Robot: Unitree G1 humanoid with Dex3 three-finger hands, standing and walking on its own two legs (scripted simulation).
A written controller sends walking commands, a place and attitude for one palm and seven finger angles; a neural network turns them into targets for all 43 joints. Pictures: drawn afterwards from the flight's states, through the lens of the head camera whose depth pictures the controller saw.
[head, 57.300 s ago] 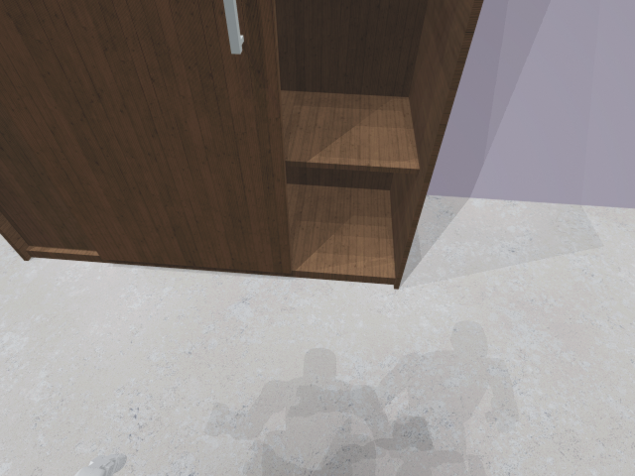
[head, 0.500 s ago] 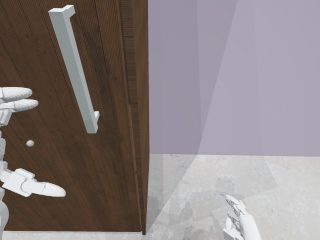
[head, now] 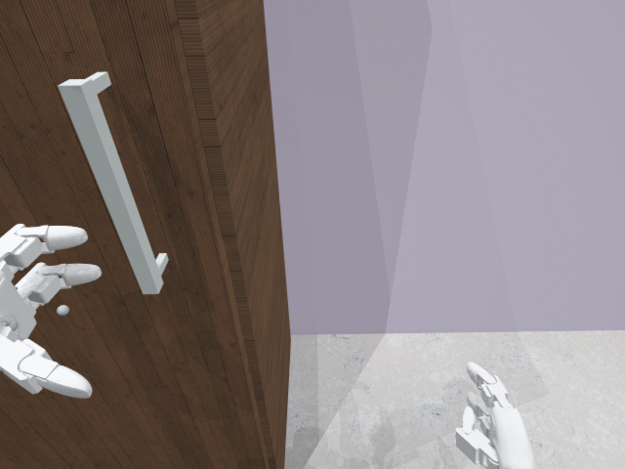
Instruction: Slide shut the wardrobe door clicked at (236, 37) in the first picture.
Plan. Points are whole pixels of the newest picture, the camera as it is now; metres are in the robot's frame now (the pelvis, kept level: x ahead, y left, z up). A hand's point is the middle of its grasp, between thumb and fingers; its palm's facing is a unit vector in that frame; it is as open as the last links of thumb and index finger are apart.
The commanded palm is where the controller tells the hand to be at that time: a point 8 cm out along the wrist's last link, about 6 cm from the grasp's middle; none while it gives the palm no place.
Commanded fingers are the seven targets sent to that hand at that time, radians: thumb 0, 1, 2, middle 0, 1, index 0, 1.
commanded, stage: draw the hand back to the body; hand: left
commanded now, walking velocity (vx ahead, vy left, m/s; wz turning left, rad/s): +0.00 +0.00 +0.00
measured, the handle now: (128, 195) +0.29 +0.26 +0.26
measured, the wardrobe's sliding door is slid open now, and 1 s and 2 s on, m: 0.00 0.00 0.00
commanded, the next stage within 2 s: step back with the hand held close in 1.10 s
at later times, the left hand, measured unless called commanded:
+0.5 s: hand (107, 296) +0.22 +0.27 +0.18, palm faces +0.46 -0.79 -0.41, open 11.0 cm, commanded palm +0.16 +0.31 +0.19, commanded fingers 0.00 0.54 0.73 -0.21 -0.51 -0.21 -0.51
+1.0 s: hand (101, 298) +0.22 +0.28 +0.17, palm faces +0.45 -0.82 -0.35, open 7.8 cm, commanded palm +0.17 +0.31 +0.18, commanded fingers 0.00 0.90 0.90 -0.20 -0.30 -0.20 -0.30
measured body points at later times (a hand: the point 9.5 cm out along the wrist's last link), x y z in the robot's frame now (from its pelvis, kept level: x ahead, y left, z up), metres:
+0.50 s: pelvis +0.03 +0.01 +0.00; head +0.00 -0.02 +0.45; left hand +0.19 +0.31 +0.20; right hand +0.19 -0.22 -0.09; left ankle +0.03 +0.11 -0.73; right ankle +0.00 -0.09 -0.73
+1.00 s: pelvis +0.02 +0.02 +0.01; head -0.01 +0.00 +0.46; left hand +0.19 +0.32 +0.19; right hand +0.21 -0.20 -0.06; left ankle +0.03 +0.11 -0.73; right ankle +0.00 -0.09 -0.73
